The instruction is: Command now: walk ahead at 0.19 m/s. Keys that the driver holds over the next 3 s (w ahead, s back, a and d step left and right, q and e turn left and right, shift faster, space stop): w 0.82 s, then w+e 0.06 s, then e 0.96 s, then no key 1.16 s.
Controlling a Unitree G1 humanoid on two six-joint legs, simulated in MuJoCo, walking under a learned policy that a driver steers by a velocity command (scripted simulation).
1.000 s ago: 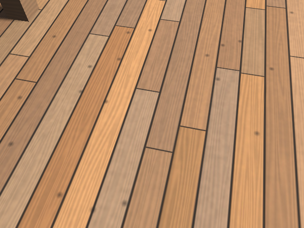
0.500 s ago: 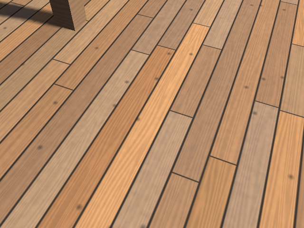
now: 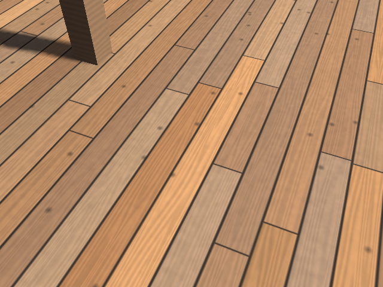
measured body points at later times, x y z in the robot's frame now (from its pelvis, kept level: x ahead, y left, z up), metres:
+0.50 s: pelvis +0.17 +0.03 +0.01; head +0.20 +0.05 +0.46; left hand +0.39 +0.26 -0.10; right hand +0.12 -0.22 -0.12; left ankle +0.04 +0.13 -0.73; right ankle +0.36 -0.12 -0.69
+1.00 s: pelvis +0.46 -0.01 +0.01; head +0.49 -0.01 +0.46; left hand +0.47 +0.26 -0.12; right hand +0.65 -0.27 -0.08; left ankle +0.65 +0.16 -0.68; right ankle +0.41 -0.10 -0.73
